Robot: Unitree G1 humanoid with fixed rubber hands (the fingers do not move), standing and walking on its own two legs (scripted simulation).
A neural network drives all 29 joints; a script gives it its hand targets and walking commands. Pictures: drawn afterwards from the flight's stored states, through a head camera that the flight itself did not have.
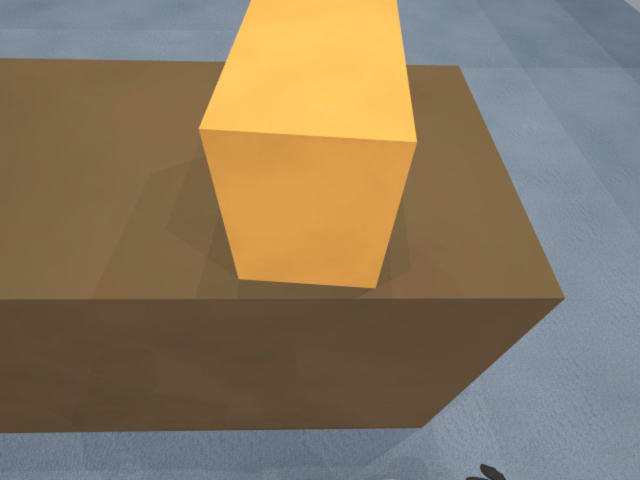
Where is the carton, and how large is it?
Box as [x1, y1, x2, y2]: [199, 0, 416, 287]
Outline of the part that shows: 251,0 199,127 200,135 238,278 375,287 416,143 396,0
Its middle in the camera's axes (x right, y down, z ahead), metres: +0.00 -0.14 +0.51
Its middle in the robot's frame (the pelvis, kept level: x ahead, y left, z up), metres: +0.51 +0.02 +0.15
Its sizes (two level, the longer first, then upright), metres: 0.312 0.184 0.240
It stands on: a pedestal, 0.79 m high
